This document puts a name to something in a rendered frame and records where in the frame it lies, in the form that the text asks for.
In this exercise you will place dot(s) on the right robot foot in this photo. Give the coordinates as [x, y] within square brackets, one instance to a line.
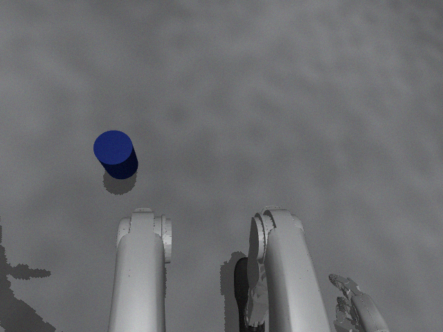
[241, 295]

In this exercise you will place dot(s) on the right robot hand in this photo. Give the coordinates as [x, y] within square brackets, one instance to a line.
[366, 316]

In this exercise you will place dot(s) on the can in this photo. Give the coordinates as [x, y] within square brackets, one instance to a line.
[115, 151]

